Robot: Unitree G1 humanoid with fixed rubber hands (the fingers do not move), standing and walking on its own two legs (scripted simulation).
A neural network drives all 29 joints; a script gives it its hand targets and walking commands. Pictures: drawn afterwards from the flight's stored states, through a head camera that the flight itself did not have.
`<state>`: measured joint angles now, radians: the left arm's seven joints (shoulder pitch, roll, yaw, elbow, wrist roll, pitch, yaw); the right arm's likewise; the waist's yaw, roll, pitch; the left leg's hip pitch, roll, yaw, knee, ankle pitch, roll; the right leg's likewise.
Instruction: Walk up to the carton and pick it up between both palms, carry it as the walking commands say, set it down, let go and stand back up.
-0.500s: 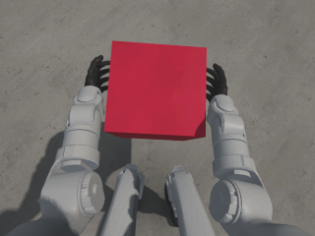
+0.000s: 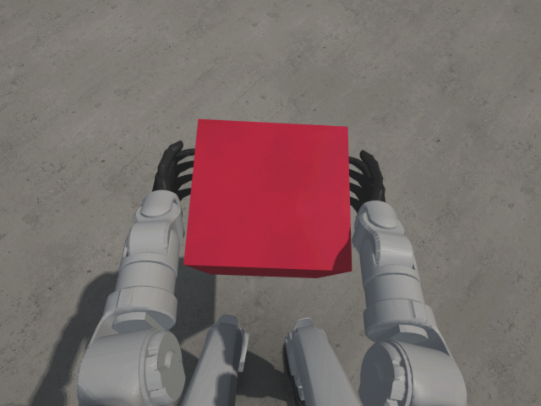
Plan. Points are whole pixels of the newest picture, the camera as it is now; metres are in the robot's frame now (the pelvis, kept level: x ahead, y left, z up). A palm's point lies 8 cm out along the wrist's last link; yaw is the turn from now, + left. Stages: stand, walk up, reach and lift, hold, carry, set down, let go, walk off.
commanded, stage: reach and lift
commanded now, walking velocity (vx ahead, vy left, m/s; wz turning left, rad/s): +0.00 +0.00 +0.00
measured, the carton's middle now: (267, 212) +0.42 +0.01 -0.12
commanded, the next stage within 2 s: none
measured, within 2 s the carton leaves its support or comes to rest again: neither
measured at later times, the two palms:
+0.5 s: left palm (153, 190) +0.40 +0.16 +0.02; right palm (391, 200) +0.39 -0.14 +0.02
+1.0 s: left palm (132, 185) +0.38 +0.16 +0.09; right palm (422, 197) +0.37 -0.15 +0.09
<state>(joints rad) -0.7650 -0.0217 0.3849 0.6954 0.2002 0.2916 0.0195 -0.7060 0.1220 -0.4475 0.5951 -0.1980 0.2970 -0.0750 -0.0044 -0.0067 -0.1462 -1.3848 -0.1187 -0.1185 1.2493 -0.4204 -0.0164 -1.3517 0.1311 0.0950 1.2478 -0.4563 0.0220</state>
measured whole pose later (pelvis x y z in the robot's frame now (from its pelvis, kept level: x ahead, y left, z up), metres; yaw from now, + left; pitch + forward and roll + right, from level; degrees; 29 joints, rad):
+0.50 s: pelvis +0.02 +0.00 +0.07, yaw +0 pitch +25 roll -1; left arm -0.58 -0.09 0.38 0.61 0.24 0.30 0.01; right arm -0.53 0.16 -0.42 0.54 -0.23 0.30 -0.04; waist -0.01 -0.01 -0.13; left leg -1.03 -0.11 -0.13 0.94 -0.33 0.00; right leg -1.00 0.11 0.12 0.93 -0.37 0.01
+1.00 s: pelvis +0.04 +0.00 +0.11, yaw +0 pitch +14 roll -1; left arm -0.42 -0.13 0.35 0.52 0.27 0.37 -0.01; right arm -0.38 0.19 -0.37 0.47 -0.26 0.37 -0.03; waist -0.01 -0.01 -0.10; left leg -0.63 -0.09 -0.14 0.63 -0.24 0.01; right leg -0.60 0.09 0.14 0.62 -0.26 0.00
